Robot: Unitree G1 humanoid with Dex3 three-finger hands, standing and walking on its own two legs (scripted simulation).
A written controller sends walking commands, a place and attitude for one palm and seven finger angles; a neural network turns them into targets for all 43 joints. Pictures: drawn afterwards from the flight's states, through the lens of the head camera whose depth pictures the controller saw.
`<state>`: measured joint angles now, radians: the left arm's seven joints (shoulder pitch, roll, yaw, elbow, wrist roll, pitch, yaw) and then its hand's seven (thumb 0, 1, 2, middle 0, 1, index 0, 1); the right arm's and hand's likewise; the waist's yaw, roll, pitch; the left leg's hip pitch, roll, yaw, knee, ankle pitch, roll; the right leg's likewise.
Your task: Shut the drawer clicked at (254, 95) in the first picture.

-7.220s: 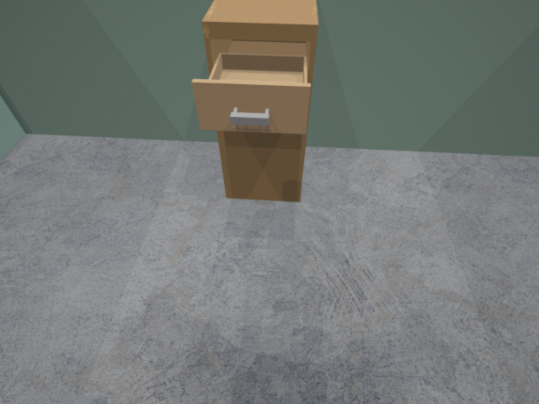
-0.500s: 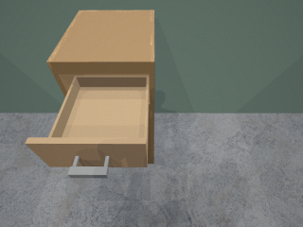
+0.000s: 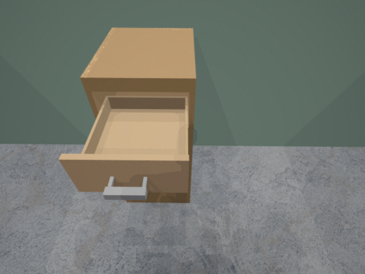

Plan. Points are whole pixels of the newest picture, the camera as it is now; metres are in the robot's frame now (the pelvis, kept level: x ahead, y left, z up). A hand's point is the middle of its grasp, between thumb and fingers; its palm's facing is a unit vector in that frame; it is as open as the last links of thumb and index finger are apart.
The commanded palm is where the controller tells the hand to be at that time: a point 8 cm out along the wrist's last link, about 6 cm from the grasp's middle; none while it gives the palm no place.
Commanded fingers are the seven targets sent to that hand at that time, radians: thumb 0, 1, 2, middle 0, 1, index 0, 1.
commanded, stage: come to a stop and stand still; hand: left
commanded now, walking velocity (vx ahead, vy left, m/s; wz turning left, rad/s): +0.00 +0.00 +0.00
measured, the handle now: (127, 186) +0.35 +0.18 -0.05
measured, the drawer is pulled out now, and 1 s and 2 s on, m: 0.30 0.30 0.29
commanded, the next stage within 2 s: look again from close up in 0.12 s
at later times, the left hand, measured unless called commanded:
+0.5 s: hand out of the picture +0.01 +0.15 -0.17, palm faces +0.01 -0.99 -0.16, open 7.3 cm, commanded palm none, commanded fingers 0.00 0.90 0.90 -0.20 -0.30 -0.20 -0.30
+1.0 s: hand (111, 255) +0.18 +0.17 -0.05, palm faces +0.22 -0.96 -0.17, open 7.0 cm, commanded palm +0.13 +0.20 -0.05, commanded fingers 0.00 0.90 0.90 -0.40 -0.52 -0.40 -0.52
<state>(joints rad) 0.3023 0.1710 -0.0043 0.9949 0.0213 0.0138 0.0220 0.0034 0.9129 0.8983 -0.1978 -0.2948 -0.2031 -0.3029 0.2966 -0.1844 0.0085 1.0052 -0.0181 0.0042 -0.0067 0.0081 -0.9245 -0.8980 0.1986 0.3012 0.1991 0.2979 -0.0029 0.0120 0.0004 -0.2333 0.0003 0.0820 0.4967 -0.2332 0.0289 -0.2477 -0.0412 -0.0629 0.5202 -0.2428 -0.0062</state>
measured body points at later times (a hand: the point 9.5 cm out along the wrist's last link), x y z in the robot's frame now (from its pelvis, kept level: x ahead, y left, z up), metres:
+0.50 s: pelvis +0.02 +0.00 +0.00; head +0.03 -0.01 +0.45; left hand +0.01 +0.20 -0.16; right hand -0.01 -0.21 -0.16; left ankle +0.03 +0.10 -0.74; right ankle +0.03 -0.12 -0.74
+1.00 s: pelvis +0.02 -0.01 -0.01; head +0.02 -0.03 +0.44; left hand +0.16 +0.22 -0.04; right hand +0.10 -0.26 -0.13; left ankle +0.03 +0.10 -0.74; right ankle +0.03 -0.12 -0.74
